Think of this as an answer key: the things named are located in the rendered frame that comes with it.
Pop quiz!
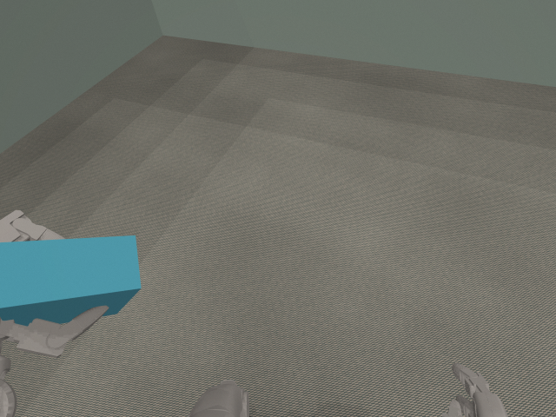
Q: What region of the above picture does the left robot hand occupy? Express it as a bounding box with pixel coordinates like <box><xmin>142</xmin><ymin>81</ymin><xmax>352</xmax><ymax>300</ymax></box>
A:
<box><xmin>0</xmin><ymin>210</ymin><xmax>109</xmax><ymax>358</ymax></box>

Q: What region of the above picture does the right robot hand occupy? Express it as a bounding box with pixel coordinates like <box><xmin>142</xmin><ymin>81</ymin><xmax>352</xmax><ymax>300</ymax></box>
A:
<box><xmin>442</xmin><ymin>363</ymin><xmax>508</xmax><ymax>417</ymax></box>

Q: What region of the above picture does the sponge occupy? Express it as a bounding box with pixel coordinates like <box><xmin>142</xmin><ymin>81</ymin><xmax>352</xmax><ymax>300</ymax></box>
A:
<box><xmin>0</xmin><ymin>235</ymin><xmax>141</xmax><ymax>327</ymax></box>

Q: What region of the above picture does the left robot thigh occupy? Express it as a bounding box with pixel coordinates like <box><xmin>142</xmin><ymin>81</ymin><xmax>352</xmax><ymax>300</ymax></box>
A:
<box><xmin>188</xmin><ymin>384</ymin><xmax>249</xmax><ymax>417</ymax></box>

